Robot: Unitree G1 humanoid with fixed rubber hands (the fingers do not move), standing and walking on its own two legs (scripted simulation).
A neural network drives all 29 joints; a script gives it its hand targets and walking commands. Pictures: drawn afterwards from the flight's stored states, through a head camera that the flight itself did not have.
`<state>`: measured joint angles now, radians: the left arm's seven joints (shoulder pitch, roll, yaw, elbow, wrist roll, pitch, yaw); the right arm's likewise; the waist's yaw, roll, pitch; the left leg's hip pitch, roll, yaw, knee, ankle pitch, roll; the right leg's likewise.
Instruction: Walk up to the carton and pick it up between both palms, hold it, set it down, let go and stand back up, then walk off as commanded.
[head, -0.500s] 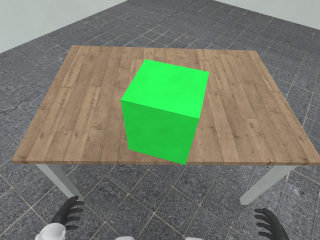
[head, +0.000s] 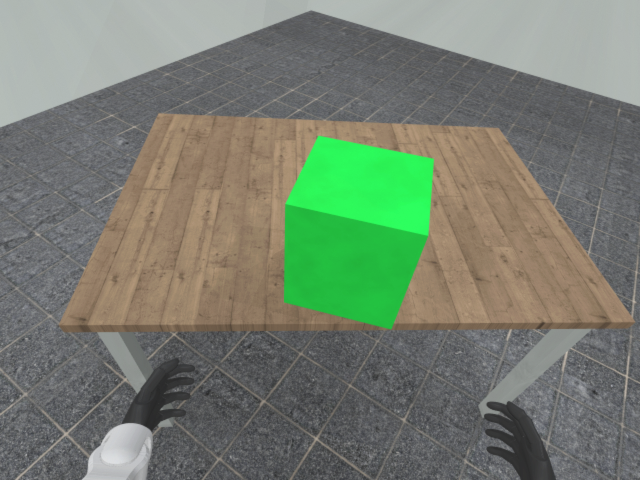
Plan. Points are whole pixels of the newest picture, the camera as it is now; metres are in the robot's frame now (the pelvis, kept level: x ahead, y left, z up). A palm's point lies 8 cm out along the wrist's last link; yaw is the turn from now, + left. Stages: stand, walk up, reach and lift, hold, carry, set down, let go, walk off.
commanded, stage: reach and lift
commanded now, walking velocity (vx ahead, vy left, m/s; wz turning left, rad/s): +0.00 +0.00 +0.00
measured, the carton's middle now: (355, 234) +0.54 -0.05 -0.03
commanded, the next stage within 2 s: none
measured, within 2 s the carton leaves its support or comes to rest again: neither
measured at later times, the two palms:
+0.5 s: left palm (141, 406) +0.22 +0.23 -0.02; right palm (509, 453) +0.17 -0.20 +0.00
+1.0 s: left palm (169, 340) +0.28 +0.20 +0.03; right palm (501, 366) +0.26 -0.21 +0.04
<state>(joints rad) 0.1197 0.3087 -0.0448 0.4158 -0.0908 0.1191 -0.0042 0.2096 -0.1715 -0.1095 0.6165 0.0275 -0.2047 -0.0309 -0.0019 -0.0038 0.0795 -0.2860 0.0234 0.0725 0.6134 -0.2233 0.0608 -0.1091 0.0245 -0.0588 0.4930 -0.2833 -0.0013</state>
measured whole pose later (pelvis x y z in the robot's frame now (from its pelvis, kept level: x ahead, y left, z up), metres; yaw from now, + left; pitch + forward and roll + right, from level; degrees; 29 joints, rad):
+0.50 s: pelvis +0.00 +0.04 +0.00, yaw +1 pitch -6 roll -5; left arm 0.14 0.31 -0.18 0.38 -0.19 -0.17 0.04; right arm 0.27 -0.15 -0.09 0.45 0.17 -0.28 -0.03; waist 0.00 -0.03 0.08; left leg -0.27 -0.02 0.08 0.54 -0.20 0.06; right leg -0.09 -0.02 -0.06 0.41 -0.22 0.00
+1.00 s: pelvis -0.01 +0.01 +0.01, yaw +0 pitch -7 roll -3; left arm -0.13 0.36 -0.24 0.42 -0.31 -0.07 0.05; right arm -0.08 -0.14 -0.10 0.45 0.18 0.02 -0.11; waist 0.00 -0.03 0.08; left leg -0.25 -0.02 0.07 0.54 -0.22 0.06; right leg -0.09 -0.02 -0.06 0.45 -0.23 0.02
